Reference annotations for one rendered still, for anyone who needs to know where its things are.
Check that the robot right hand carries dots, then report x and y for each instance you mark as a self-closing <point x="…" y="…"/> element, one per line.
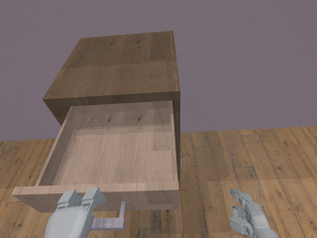
<point x="246" y="221"/>

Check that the drawer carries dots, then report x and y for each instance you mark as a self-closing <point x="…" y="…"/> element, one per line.
<point x="125" y="149"/>

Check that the robot right forearm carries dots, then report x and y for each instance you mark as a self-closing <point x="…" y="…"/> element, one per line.
<point x="264" y="232"/>

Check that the cabinet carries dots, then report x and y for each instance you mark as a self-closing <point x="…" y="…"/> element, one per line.
<point x="119" y="69"/>

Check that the handle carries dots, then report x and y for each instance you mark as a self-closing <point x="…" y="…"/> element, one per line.
<point x="110" y="223"/>

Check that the robot left hand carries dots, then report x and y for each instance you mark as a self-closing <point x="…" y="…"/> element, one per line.
<point x="69" y="221"/>

